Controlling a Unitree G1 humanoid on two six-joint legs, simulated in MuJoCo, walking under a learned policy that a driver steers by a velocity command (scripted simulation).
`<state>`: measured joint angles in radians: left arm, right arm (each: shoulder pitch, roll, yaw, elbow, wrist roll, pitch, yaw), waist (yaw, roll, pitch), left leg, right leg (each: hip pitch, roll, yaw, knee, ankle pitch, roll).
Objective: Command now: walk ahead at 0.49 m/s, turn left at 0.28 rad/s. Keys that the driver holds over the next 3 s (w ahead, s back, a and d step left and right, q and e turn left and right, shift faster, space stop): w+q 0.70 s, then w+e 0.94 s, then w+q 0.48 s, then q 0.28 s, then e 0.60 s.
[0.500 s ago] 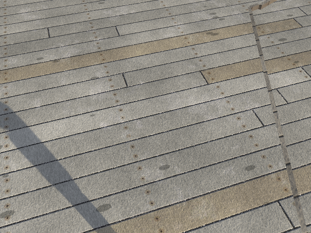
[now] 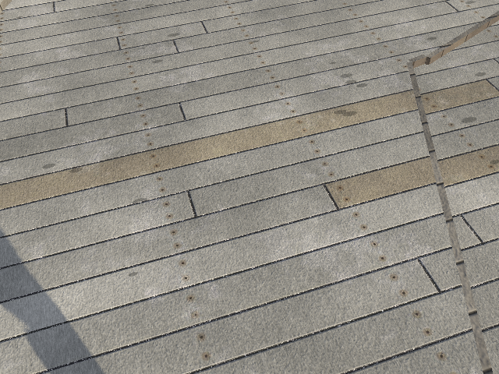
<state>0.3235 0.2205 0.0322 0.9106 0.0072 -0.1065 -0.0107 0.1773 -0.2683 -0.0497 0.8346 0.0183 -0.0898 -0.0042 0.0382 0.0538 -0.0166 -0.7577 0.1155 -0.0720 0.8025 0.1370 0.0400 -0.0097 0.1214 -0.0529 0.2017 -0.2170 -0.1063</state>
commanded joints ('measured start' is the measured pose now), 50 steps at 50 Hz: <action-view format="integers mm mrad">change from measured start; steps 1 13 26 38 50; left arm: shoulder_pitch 24 84 -283 34 59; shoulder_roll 147 103 95 175 220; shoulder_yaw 29 -15 2 58 60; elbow -20 -95 -274 -224 -164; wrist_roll -1 10 2 -6 -37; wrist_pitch -10 -31 -4 -16 25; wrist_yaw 16 2 20 4 9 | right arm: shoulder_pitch -112 312 158 141 -130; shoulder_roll -35 -229 -154 -129 -43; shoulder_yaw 1 -68 -48 -20 10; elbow -87 -109 -173 -219 -283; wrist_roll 6 -16 8 4 -6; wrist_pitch -16 -4 23 22 -21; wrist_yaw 18 36 -5 -5 21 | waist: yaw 32 -138 -88 45 28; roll -85 153 34 -142 -168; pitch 90 -424 -17 -76 3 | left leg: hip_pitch -24 1217 435 -68 283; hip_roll -36 233 -68 -117 -114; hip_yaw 0 -780 -168 -91 44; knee -120 -435 -526 513 -198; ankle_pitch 63 -306 -111 -559 -199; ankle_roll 17 438 191 -14 -65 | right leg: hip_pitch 6 -718 -496 111 -212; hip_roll -304 -29 -134 -452 -288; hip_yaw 59 151 85 633 313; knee -87 1299 437 88 36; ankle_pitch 373 -331 275 -234 186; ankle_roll -30 85 172 -123 -111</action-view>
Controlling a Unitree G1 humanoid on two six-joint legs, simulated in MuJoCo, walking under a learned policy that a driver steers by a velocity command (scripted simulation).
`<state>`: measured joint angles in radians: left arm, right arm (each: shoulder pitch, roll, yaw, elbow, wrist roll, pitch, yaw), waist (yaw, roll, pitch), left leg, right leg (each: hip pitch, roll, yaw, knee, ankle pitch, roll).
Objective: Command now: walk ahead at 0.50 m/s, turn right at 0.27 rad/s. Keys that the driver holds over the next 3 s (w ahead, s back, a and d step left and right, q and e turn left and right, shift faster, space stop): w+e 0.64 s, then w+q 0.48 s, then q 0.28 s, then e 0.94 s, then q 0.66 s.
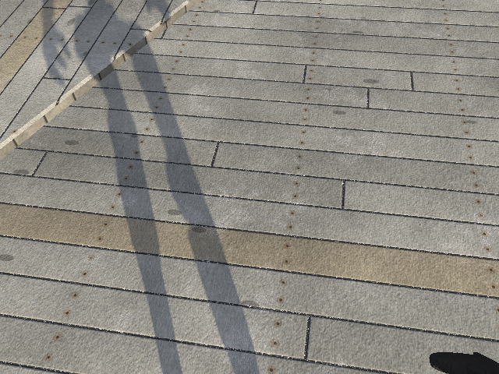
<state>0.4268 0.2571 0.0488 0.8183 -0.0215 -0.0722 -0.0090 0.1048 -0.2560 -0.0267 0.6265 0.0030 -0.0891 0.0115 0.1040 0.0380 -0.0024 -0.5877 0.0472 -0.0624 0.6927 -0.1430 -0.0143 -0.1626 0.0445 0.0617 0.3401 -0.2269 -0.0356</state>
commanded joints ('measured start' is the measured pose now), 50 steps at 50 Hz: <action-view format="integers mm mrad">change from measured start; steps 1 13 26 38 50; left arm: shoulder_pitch -30 -109 -414 -205 -120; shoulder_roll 184 100 74 119 147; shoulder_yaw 43 31 15 34 39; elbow -67 -141 -271 -211 -77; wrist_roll -10 -7 -1 31 30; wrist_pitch -5 23 34 -7 -30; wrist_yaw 8 9 -51 -26 9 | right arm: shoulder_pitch -76 133 197 197 -22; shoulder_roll -65 -76 -216 -151 -69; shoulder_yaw -18 -51 -100 -58 -37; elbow -82 10 132 107 62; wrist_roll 13 -14 21 15 20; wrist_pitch -26 -20 -2 -6 13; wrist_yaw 8 -1 -19 -11 19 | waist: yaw -36 -113 -165 -120 -35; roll -153 90 27 -109 -77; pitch -9 22 77 -88 77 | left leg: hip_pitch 133 492 590 -36 -154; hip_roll -51 221 248 123 38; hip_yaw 27 -184 171 -5 1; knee -122 -500 -488 506 -1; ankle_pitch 82 -6 238 -116 307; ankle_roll -7 202 145 23 25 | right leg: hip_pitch -49 -590 -495 15 147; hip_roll -219 -155 -130 -258 -252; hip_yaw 221 54 -73 234 -100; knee -87 842 341 -97 -218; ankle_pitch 169 -75 152 248 360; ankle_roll -175 32 -18 -223 -122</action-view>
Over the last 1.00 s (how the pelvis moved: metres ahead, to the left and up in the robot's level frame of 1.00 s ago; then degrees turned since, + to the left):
0.56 0.10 0.00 23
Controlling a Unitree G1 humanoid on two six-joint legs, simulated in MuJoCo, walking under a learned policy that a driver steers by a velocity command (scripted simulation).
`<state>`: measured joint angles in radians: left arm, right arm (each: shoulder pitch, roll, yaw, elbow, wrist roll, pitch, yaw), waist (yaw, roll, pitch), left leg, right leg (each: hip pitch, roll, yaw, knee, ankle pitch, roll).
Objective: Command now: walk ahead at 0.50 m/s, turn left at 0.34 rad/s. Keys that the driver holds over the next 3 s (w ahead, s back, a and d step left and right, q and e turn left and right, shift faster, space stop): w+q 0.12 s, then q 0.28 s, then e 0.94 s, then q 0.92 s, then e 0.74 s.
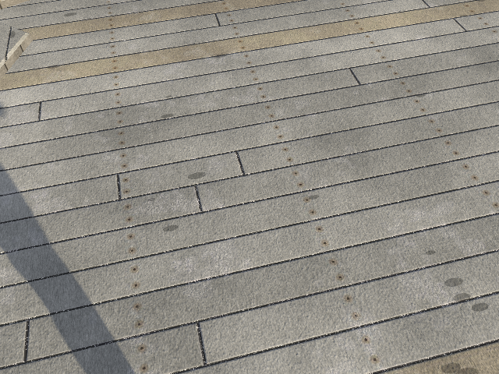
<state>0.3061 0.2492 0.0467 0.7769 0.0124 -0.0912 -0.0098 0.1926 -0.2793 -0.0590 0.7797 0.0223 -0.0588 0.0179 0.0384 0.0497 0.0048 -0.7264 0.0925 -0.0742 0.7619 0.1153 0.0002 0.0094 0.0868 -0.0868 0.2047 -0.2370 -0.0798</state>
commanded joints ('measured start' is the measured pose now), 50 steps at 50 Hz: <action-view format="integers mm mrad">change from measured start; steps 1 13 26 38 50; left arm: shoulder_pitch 14 -59 -109 -9 -130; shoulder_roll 156 186 97 201 103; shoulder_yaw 42 19 2 52 56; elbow -23 -113 -94 -131 -220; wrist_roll -6 -33 -11 1 -30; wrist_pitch -6 -19 55 62 132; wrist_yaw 12 5 36 27 53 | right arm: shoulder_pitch -131 131 -20 -75 76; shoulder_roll -40 -182 -92 -91 -240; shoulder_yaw -1 -50 -6 -14 -72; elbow -104 -177 -143 -140 -102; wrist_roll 0 -25 -38 -27 -58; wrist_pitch -18 -1 44 66 71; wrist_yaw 19 7 -31 -50 -33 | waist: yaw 40 -134 -46 10 -36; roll -84 16 51 -287 179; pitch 80 -370 -177 -122 -83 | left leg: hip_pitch -36 1010 466 195 636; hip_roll -10 224 40 -176 214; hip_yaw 22 -416 -93 8 -347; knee -96 -304 -400 220 -499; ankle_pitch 31 418 202 -770 -313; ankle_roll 18 390 226 -10 165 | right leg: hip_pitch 17 -698 -430 -126 -653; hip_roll -307 -86 -156 -415 29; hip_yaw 37 234 146 631 247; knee -70 1272 581 159 535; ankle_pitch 394 -308 147 496 -289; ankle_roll -77 109 170 -219 69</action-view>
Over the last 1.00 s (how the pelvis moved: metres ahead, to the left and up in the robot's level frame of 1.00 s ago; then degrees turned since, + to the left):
0.47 -0.14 0.00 -19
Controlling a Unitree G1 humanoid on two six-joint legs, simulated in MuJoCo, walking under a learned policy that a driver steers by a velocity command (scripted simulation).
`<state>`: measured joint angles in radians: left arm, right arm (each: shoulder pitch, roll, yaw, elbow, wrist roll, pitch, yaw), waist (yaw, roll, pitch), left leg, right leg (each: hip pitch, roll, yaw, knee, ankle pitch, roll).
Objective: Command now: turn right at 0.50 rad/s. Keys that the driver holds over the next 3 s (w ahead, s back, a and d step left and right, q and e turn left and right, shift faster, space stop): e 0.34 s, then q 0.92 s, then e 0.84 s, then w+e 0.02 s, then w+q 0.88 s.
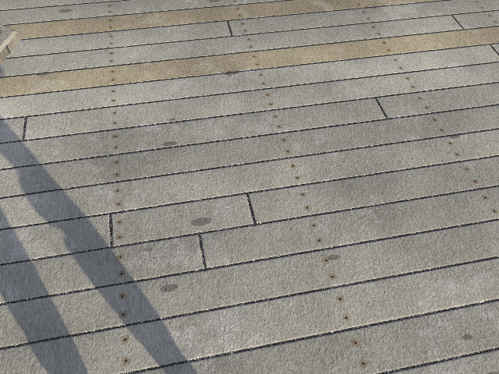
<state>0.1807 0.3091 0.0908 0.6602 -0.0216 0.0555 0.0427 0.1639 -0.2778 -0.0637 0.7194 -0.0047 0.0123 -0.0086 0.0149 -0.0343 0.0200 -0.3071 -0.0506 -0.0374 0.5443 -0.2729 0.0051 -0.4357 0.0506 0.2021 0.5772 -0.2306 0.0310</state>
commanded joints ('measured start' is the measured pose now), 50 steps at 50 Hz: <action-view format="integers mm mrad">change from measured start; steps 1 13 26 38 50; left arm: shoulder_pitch -11 -63 -42 -111 -182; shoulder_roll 114 56 50 88 94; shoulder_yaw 34 11 -16 11 21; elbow -106 -120 -76 -7 -2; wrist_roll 19 4 66 39 13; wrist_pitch -33 -7 -62 -46 -40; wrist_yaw -2 -27 -43 0 -4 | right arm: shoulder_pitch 70 44 12 22 85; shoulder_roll -221 -164 -132 -81 -236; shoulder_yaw -60 -49 -20 -26 -64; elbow -67 -67 -10 -35 -101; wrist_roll -66 -10 19 19 -10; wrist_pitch -13 -5 -5 46 -25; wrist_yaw -4 -42 6 -15 8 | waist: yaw -27 -71 -15 1 -52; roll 286 189 -137 -93 149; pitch -82 -64 -118 -56 -81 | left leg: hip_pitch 112 301 -148 -166 239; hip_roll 483 351 146 132 362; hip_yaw -522 -49 1 39 -343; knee -315 -237 341 356 -215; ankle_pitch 113 405 -331 -174 471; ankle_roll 276 231 -88 -104 293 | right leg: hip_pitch -226 -194 366 337 -244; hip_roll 19 -93 -338 -363 -85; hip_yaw -25 -163 4 -159 -141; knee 401 377 -225 -264 644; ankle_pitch -383 -149 514 321 -338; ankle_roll -7 90 -274 -276 16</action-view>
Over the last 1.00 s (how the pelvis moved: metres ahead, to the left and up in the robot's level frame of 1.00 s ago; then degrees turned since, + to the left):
0.29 0.06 -0.01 3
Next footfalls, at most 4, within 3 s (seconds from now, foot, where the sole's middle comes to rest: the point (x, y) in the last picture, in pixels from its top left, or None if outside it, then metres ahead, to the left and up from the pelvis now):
0.44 right None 0.00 -0.15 -0.77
0.92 left None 0.01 0.09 -0.77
1.46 right None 0.06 -0.14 -0.77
2.02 right None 0.03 -0.17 -0.77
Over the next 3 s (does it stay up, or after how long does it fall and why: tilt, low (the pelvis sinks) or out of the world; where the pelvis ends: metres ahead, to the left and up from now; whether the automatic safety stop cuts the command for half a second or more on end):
stays up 0.31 -0.01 0.01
